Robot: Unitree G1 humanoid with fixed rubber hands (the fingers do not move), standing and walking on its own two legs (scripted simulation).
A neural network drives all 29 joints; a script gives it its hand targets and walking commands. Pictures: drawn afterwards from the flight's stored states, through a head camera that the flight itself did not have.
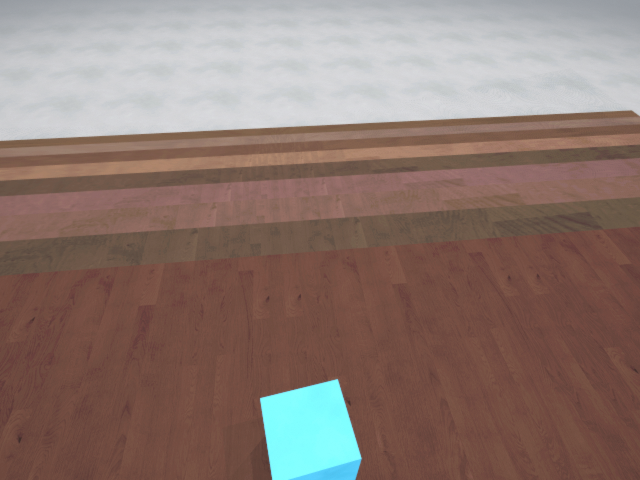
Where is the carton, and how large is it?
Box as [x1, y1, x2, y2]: [260, 379, 361, 479]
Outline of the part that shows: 337,379 260,398 272,479 355,478 361,458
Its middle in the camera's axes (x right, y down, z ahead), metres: -0.03 +0.54 +1.05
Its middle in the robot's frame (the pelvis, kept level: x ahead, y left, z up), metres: +0.39 +0.03 -0.66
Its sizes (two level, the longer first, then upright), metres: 0.210 0.200 0.250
